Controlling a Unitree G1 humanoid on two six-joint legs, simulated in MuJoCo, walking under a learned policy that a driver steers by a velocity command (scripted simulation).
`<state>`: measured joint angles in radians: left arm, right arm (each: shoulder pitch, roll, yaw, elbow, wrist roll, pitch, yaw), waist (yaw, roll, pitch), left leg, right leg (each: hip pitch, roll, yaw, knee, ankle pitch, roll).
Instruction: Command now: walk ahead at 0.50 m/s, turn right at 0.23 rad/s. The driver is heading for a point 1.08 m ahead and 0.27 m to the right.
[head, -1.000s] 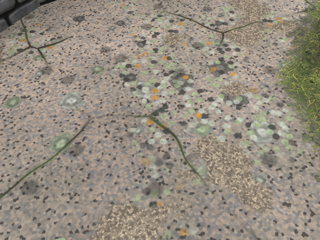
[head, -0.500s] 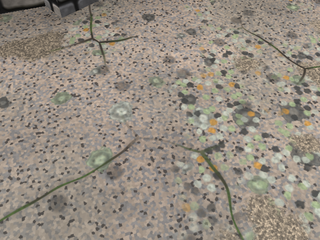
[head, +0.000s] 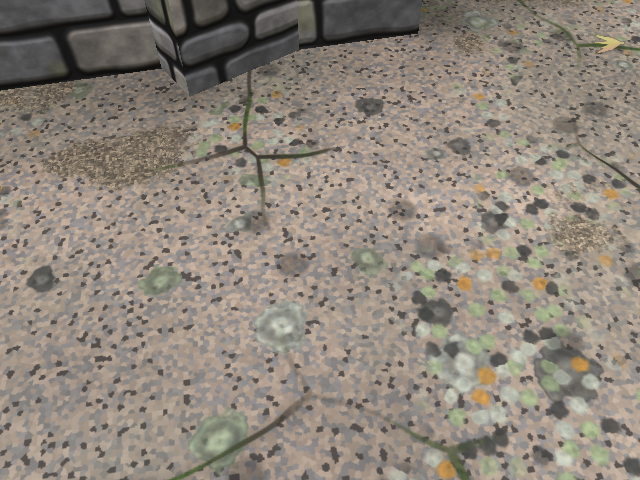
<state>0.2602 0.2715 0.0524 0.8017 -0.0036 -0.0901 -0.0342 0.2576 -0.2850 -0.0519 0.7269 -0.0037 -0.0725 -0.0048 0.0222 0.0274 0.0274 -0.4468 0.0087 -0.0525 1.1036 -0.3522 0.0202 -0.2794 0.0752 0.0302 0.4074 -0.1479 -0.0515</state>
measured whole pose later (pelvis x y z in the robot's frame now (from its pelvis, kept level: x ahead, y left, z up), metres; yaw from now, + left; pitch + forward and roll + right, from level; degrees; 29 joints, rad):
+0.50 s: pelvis +0.26 +0.04 +0.00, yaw -16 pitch +1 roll +1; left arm 0.27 0.33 0.08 0.73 -0.03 -0.02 0.00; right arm 0.26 -0.26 -0.06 0.75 -0.01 -0.10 0.01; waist -0.02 -0.06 0.01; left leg -0.18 -0.02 0.07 0.35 -0.20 0.02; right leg -0.58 -0.06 0.06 1.10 -0.29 0.01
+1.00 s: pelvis +0.49 -0.12 +0.00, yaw -30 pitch +1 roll +0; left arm 0.26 0.27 0.05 0.70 0.01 -0.05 -0.03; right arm 0.19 -0.31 -0.05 0.77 0.00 -0.09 0.00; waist 0.01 0.03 0.06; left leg -0.57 0.11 -0.03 1.09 -0.33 -0.03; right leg -0.25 0.09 -0.02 0.40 -0.17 -0.09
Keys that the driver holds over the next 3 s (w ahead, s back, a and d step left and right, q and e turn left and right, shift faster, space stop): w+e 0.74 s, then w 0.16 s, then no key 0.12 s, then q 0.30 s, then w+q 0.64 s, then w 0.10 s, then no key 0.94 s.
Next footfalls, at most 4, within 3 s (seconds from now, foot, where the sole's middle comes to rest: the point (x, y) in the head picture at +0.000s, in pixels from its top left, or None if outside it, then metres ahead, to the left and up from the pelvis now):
0.30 left None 0.32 0.13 -0.78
0.80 right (452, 467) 0.51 -0.21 -0.78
1.26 left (404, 344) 0.79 -0.13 -0.78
1.66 right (503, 377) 0.71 -0.35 -0.78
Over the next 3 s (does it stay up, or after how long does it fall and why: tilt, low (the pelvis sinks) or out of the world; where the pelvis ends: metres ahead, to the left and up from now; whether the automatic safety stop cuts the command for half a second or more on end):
stays up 1.06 -0.21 -0.01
